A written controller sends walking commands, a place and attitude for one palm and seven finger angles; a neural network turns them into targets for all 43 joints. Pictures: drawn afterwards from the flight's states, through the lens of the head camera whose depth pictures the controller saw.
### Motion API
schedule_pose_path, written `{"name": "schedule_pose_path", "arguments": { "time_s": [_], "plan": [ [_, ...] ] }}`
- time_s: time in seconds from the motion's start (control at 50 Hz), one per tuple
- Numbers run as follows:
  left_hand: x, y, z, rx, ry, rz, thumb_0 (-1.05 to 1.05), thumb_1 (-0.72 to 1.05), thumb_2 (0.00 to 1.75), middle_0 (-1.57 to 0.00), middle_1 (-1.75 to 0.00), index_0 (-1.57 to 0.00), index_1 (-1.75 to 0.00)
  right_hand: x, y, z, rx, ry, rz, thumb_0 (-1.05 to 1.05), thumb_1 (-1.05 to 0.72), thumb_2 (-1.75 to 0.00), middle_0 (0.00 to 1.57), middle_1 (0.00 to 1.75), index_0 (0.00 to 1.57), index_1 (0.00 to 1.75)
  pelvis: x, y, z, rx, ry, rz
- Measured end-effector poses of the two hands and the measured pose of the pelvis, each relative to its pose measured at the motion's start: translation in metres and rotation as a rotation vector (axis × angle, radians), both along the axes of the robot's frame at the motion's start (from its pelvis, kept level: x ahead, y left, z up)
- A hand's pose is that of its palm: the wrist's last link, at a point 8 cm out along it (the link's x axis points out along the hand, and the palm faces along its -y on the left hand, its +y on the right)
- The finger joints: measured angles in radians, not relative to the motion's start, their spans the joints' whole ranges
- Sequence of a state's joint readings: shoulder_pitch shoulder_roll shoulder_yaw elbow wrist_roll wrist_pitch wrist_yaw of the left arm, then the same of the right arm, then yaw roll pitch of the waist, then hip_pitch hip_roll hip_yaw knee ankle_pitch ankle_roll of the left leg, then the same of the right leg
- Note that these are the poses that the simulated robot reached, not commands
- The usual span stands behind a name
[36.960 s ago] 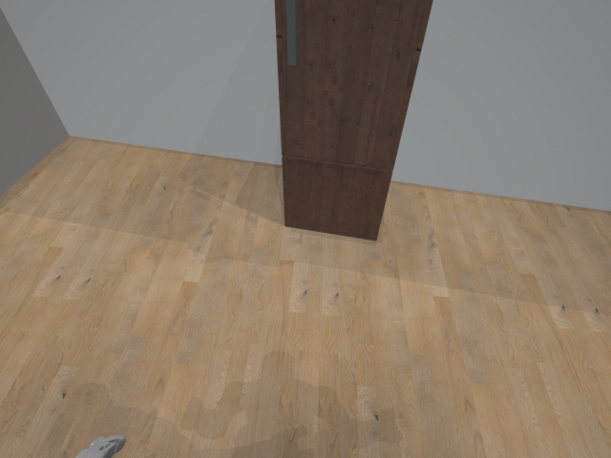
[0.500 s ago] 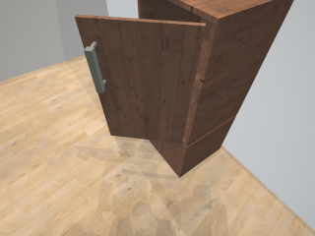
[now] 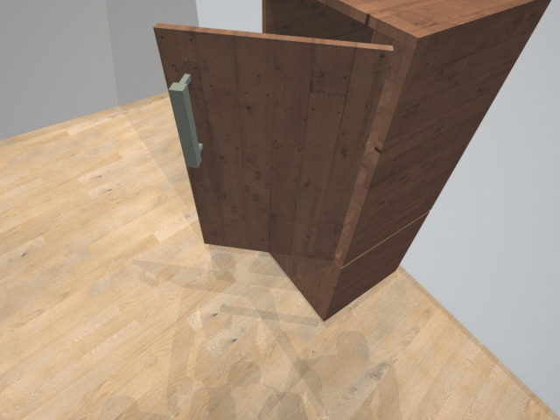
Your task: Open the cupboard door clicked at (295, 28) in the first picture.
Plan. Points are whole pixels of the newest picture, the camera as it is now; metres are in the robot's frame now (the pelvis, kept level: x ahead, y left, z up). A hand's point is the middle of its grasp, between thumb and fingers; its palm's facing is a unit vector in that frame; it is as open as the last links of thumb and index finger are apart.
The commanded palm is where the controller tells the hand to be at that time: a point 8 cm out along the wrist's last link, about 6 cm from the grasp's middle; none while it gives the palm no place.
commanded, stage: come to a stop and stand still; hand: left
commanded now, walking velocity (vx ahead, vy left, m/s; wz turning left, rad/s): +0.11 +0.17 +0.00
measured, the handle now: (190, 122) +0.58 +0.23 +0.10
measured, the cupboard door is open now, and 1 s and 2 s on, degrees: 47 47 47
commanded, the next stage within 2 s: look again from close up in 1.28 s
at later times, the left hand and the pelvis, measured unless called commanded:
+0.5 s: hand out of the picture +0.13 +0.19 -0.18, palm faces +0.01 -0.98 -0.20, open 7.4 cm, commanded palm none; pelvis +0.05 +0.02 +0.00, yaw -1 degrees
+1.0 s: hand out of the picture +0.02 +0.22 -0.15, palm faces +0.00 -0.96 -0.29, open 7.4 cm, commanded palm none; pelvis +0.00 +0.02 +0.00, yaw -2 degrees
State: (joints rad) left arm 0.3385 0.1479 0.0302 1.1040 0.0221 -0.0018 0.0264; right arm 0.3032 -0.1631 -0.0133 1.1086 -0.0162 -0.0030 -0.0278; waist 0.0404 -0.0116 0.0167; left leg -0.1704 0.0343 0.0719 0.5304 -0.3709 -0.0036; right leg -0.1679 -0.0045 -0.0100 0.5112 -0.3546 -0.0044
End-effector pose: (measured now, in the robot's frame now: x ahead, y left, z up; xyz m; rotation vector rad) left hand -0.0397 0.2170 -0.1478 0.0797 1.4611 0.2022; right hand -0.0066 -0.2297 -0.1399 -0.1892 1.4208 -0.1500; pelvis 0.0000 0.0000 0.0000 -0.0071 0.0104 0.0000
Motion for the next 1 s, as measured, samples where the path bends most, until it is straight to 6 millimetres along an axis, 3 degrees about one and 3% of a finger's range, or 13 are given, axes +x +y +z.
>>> {"name": "schedule_pose_path", "arguments": {
  "time_s": [0.06,0.12,0.28,0.36,0.46,0.52,0.64,0.74,0.84,1.0],
  "plan": [
    [0.004,0.013,-0.004,-0.005,0.034,-0.015,0.00,0.91,0.90,-0.20,-0.29,-0.20,-0.30,0.003,0.011,0.002,-0.010,-0.014,-0.012,0.00,-0.91,-0.90,0.20,0.30,0.20,0.30,0.007,0.011,-0.002,0.013,0.006,-0.018],
    [0.020,0.024,-0.003,0.007,0.050,-0.055,0.00,0.91,0.90,-0.20,-0.29,-0.20,-0.30,-0.001,0.023,0.002,-0.005,-0.008,-0.042,0.00,-0.91,-0.90,0.20,0.30,0.20,0.30,0.014,0.018,-0.002,0.018,0.012,-0.041],
    [0.112,0.032,0.003,0.053,-0.118,-0.108,0.00,0.91,0.90,-0.19,-0.29,-0.20,-0.30,-0.023,0.049,-0.008,0.068,0.128,-0.085,0.00,-0.91,-0.90,0.20,0.30,0.20,0.30,0.036,0.018,-0.004,0.031,0.005,-0.019],
    [0.144,0.030,0.009,0.064,-0.192,-0.123,0.00,0.92,0.90,-0.19,-0.29,-0.20,-0.30,-0.009,0.046,-0.010,0.065,0.127,-0.116,0.01,-0.91,-0.90,0.20,0.30,0.20,0.30,0.046,0.018,-0.003,0.014,0.008,-0.002],
    [0.161,0.027,0.003,0.041,-0.208,-0.122,0.00,0.91,0.90,-0.19,-0.29,-0.20,-0.30,0.024,0.043,-0.007,0.034,0.046,-0.111,0.00,-0.91,-0.90,0.20,0.30,0.20,0.30,0.049,0.020,-0.003,0.007,0.024,-0.006],
    [0.162,0.023,0.001,0.028,-0.211,-0.117,0.00,0.91,0.90,-0.20,-0.29,-0.20,-0.30,0.039,0.039,-0.004,0.012,0.007,-0.090,0.01,-0.92,-0.90,0.20,0.30,0.20,0.30,0.046,0.019,-0.002,0.013,0.017,-0.011],
    [0.148,0.018,0.003,0.041,-0.200,-0.097,0.00,0.91,0.90,-0.20,-0.29,-0.20,-0.30,0.050,0.019,-0.008,0.002,-0.023,-0.067,0.01,-0.92,-0.90,0.20,0.30,0.20,0.30,0.043,0.010,-0.004,0.015,-0.009,-0.009],
    [0.113,0.019,0.010,0.078,-0.176,-0.101,0.00,0.91,0.90,-0.20,-0.29,-0.20,-0.30,0.066,0.006,-0.005,0.008,-0.093,-0.070,0.01,-0.92,-0.90,0.20,0.30,0.20,0.30,0.031,0.007,-0.001,0.019,-0.011,-0.019],
    [0.075,0.032,0.009,0.091,-0.126,-0.116,0.00,0.91,0.90,-0.20,-0.29,-0.20,-0.30,0.090,0.009,-0.004,0.021,-0.268,-0.041,0.01,-0.91,-0.90,0.20,0.30,0.20,0.30,0.013,0.015,-0.007,0.006,-0.044,-0.022],
    [0.056,0.050,0.028,0.120,-0.151,-0.123,0.00,0.91,0.90,-0.20,-0.29,-0.20,-0.30,0.074,0.022,0.000,0.063,-0.295,0.010,0.00,-0.91,-0.90,0.20,0.30,0.20,0.30,-0.002,0.021,0.002,0.017,-0.051,-0.038]
  ]
}}
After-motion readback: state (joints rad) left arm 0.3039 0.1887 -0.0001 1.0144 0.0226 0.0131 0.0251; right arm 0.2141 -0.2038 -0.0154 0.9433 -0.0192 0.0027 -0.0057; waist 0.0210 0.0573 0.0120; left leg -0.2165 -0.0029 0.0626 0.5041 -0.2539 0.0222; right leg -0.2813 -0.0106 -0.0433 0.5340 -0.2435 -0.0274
